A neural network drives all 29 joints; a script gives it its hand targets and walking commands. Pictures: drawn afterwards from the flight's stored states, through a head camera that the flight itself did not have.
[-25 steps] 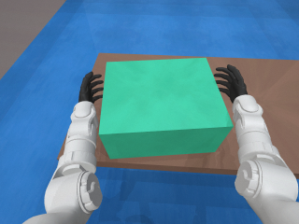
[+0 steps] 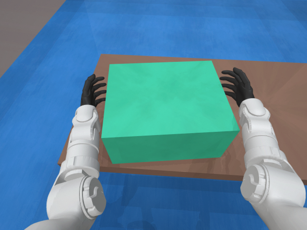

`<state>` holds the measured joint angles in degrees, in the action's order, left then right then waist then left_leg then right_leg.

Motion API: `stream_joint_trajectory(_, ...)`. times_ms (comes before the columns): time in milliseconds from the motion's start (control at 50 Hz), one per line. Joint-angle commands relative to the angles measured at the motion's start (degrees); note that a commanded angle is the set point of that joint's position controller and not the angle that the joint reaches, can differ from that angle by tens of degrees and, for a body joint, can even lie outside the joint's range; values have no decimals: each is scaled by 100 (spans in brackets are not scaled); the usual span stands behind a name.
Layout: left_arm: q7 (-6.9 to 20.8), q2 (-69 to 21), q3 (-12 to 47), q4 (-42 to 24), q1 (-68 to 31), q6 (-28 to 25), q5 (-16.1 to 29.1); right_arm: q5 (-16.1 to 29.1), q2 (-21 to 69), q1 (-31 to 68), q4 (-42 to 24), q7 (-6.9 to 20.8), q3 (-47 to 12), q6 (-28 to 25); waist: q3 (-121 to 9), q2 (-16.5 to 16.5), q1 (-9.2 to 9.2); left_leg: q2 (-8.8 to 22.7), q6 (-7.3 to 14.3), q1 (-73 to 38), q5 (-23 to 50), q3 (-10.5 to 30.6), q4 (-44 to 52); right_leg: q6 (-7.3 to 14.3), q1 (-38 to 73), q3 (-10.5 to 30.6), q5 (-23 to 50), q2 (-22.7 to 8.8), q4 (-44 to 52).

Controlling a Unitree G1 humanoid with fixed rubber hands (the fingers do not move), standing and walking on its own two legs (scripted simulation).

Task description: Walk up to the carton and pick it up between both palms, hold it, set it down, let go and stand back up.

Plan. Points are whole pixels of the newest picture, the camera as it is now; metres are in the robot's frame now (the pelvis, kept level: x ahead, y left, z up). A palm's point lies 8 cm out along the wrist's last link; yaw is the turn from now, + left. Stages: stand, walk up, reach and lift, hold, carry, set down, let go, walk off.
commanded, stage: set down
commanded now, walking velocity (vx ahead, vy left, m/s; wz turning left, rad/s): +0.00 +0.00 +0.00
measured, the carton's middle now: (164, 110) +0.43 -0.03 +0.04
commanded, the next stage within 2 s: none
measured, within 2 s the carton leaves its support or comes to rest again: neither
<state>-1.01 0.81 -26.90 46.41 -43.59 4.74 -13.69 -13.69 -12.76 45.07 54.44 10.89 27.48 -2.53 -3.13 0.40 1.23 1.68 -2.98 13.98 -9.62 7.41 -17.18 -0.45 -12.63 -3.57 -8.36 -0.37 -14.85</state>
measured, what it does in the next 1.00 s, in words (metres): stands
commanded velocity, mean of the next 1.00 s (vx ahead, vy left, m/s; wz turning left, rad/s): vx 0.00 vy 0.00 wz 0.00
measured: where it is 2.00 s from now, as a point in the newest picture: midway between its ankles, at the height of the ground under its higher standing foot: outside the picture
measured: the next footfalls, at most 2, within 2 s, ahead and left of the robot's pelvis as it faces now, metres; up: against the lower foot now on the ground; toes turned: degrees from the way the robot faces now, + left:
none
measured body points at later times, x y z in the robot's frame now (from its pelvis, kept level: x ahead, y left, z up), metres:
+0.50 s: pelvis -0.01 -0.02 -0.01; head +0.05 -0.01 +0.44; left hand +0.44 +0.18 +0.06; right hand +0.43 -0.25 +0.07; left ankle -0.01 +0.15 -0.75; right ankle -0.02 -0.12 -0.75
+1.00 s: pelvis -0.03 -0.02 -0.02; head +0.01 -0.03 +0.43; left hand +0.40 +0.20 +0.06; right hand +0.41 -0.28 +0.09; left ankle -0.01 +0.15 -0.75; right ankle -0.02 -0.12 -0.75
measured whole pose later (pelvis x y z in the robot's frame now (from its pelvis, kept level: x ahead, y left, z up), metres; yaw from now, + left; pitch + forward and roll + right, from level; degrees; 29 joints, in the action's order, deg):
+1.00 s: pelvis -0.03 -0.02 -0.02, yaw -1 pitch +16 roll +0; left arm -3.1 15.9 -3.0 71.0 -47.4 -11.0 14.1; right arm 29.7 -26.6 49.3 70.1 4.2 -14.9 -12.4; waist -13.0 0.7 -0.8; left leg 2.6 -5.2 31.6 -9.4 7.4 -24.2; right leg 1.6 -32.9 -3.4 -10.3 0.7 -26.7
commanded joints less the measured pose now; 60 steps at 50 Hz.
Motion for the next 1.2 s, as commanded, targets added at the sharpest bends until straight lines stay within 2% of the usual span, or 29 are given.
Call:
stream_joint_trajectory(0, 372, -1505, 922, -19, -1786, -308, -220, 1, 1396, 1790, -144, 545, -938, -557, -1986, -111, -342, -77, 31, -641, 1886, -1211, -42, -202, 192, -218, 1633, 295, -358)
stream_joint_trajectory(100, 37, -414, 938, 178, -1954, -456, 31, 300, 384, 1718, 186, 162, -875, -509, -1962, -305, -270, -133, 89, -395, 1737, -1205, -30, -217, 404, -42, 1703, 204, -273)
stream_joint_trajectory(140, -352, 823, 1036, 120, -1852, -544, 326, 950, -1094, 1719, 438, -99, -1136, -703, -2313, -21, -473, -36, -43, -599, 2130, -1177, -158, -185, 295, -100, 1826, 307, -458)
stream_joint_trajectory(200, -692, 976, 1872, 781, -2295, -729, 1204, 2008, -1356, 2345, 1075, -410, -1919, -827, -2665, -69, -449, 8, -214, -544, 2287, -1043, -494, -14, -229, -46, 1654, 495, -410)
stream_joint_trajectory(280, -730, 1528, 2379, 1554, -2727, -1074, 2081, 2969, -1689, 2831, 1074, -541, -2870, -798, -2777, -379, -761, 8, -112, 101, 1549, -1132, -649, 70, -147, 85, 1258, 441, -648)
stream_joint_trajectory(360, -671, 1854, 2760, 1889, -3235, -1464, 2559, 3581, -2024, 3139, 1114, -613, -3274, -929, -3546, -96, -809, -52, -161, 400, 1662, -1150, -954, 59, -456, 74, 1434, 373, -1096)
stream_joint_trajectory(400, -622, 1958, 2936, 1958, -3457, -1581, 2755, 3692, -2260, 3328, 1049, -637, -3255, -1021, -4172, -11, -660, -10, -205, 273, 1756, -1078, -1159, 87, -871, 62, 1522, 402, -1183)
stream_joint_trajectory(420, -626, 1964, 2879, 2076, -3324, -1627, 2758, 3832, -2335, 3198, 1232, -607, -3400, -1049, -4056, -17, -752, -3, -186, 198, 1887, -1117, -1219, 86, -946, 48, 1621, 402, -1231)
stream_joint_trajectory(480, -516, 2162, 2755, 2077, -3313, -1761, 2734, 4008, -2375, 3057, 1509, -657, -3497, -1188, -4512, 155, -734, -49, -253, 134, 2355, -1095, -1436, 36, -909, 80, 2074, 387, -1391)
stream_joint_trajectory(500, -476, 2114, 2833, 2034, -3230, -1804, 2856, 4101, -2285, 3056, 1488, -661, -3584, -1252, -4536, 99, -645, -37, -248, 87, 2603, -1077, -1481, 29, -893, 83, 2302, 382, -1366)
stream_joint_trajectory(520, -431, 2174, 2766, 2075, -3188, -1854, 2822, 4119, -2278, 3078, 1264, -683, -3668, -1304, -4663, 73, -766, -69, -252, 234, 2666, -1155, -1499, -26, -701, 141, 2769, 362, -1494)
stream_joint_trajectory(560, -340, 2258, 2706, 2153, -3148, -1866, 2896, 4113, -2456, 3066, 1426, -708, -3663, -1320, -4417, -196, -594, -101, -205, 429, 2417, -1119, -1429, -161, -483, 177, 2950, 289, -1537)
stream_joint_trajectory(680, -235, 2529, 2655, 2449, -3315, -1946, 3115, 4457, -2489, 3360, 1126, -723, -4036, -1237, -4374, -506, -764, -106, -67, 894, 1878, -1169, -1307, -265, -355, 325, 2729, 255, -1597)
stream_joint_trajectory(760, -229, 2460, 2745, 2212, -2880, -1927, 3163, 4538, -2433, 2890, 1032, -664, -4044, -1247, -4321, -440, -721, -147, -65, 872, 1706, -1161, -1193, -262, -213, 337, 2449, 227, -1513)
stream_joint_trajectory(780, -160, 2392, 2731, 2536, -2685, -1866, 3092, 4571, -2468, 2754, 1329, -669, -4141, -1167, -3835, -560, -718, -139, -32, 820, 1647, -1196, -1147, -323, -308, 357, 2456, 190, -1488)
stream_joint_trajectory(800, -174, 2460, 2691, 2256, -2707, -1832, 3024, 4592, -2477, 2583, 1366, -676, -4112, -1168, -3931, -327, -669, -144, -40, 676, 1605, -1140, -1095, -292, -218, 366, 2277, 202, -1401)
stream_joint_trajectory(880, -139, 2513, 2605, 2026, -2734, -1877, 2990, 4694, -2576, 2690, 1085, -679, -4076, -1200, -4101, -460, -600, -156, -75, 631, 1721, -1145, -1186, -301, -79, 409, 2360, 246, -1426)
stream_joint_trajectory(920, -177, 2403, 2506, 1185, -2185, -1832, 2926, 4670, -2589, 2036, 923, -672, -4099, -1215, -4222, -252, -564, -170, -116, 84, 2150, -1062, -1171, -268, 191, 365, 2644, 344, -1331)
stream_joint_trajectory(940, -184, 2625, 2449, 1396, -2532, -1833, 2877, 4708, -2622, 2411, 915, -641, -4109, -1164, -4087, -296, -674, -154, -76, 317, 1731, -1092, -1172, -199, -39, 401, 2000, 344, -1254)
stream_joint_trajectory(960, -187, 2357, 2544, 910, -1749, -1743, 2806, 4736, -2667, 1736, 806, -649, -4081, -1219, -4167, -169, -464, -147, -134, -90, 2379, -1023, -1174, -182, 360, 319, 2830, 394, -1264)
stream_joint_trajectory(980, -169, 2420, 2526, 1035, -1781, -1644, 2864, 4728, -2777, 1857, 602, -673, -4057, -1200, -4100, -305, -567, -181, -133, 20, 2240, -1024, -1170, -217, 193, 308, 2671, 415, -1259)
stream_joint_trajectory(1000, -136, 2381, 2469, 1139, -1726, -1605, 2849, 4691, -2652, 1787, 912, -659, -3999, -1141, -3567, -308, -507, -192, -106, 85, 1966, -997, -1106, -240, 93, 334, 2347, 358, -1156)
stream_joint_trajectory(1020, -133, 2209, 2583, 588, -1519, -1553, 2787, 4674, -2770, 1498, 853, -638, -3881, -1172, -3704, -100, -330, -174, -179, -305, 2242, -962, -1108, -175, 145, 278, 2438, 428, -1126)
stream_joint_trajectory(1040, -141, 2363, 2501, 721, -1626, -1467, 2702, 4729, -2670, 1661, 937, -611, -4072, -1078, -3541, -45, -506, -178, -157, -163, 1917, -1001, -1029, -159, 115, 304, 1829, 433, -970)
stream_joint_trajectory(1060, -135, 2336, 2532, 974, -1852, -1443, 2771, 4659, -2554, 1851, 1155, -582, -4028, -942, -3117, -192, -465, -164, -88, 11, 1402, -993, -954, -117, -117, 324, 1077, 396, -871)
stream_joint_trajectory(1080, -152, 2251, 2542, -18, -1120, -1392, 2808, 4662, -2592, 1158, 479, -595, -3930, -996, -3543, -193, -432, -168, -83, -381, 1708, -949, -917, -134, 242, 290, 1399, 444, -848)
stream_joint_trajectory(1100, -153, 2468, 2506, 141, -1555, -1389, 2840, 4544, -2555, 1460, 474, -616, -3861, -922, -3389, -305, -402, -194, -67, -94, 1326, -967, -897, -148, 102, 321, 1023, 423, -846)
stream_joint_trajectory(1140, -252, 2469, 2404, -817, -1203, -1309, 2727, 4540, -2737, 1082, 43, -589, -3539, -975, -3757, -62, -299, -217, -83, -328, 1640, -909, -904, -145, 275, 295, 1350, 460, -886)
stream_joint_trajectory(1180, -244, 2429, 2397, -949, -643, -1124, 2823, 4511, -2728, 795, -283, -578, -3525, -946, -3367, -90, -265, -271, -30, -194, 1602, -923, -833, -156, 415, 323, 1378, 390, -815)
